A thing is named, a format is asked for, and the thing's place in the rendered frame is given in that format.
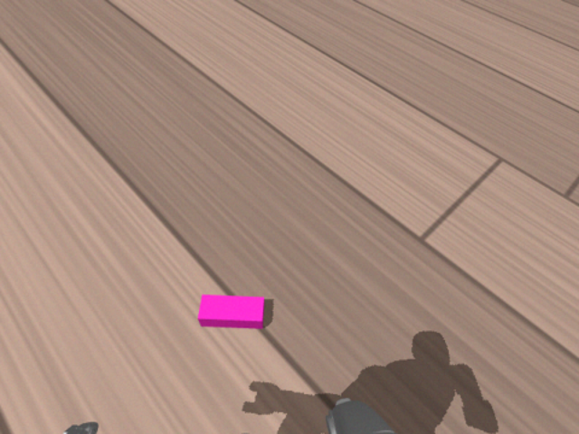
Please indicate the carton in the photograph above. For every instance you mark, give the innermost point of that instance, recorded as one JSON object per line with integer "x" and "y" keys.
{"x": 231, "y": 311}

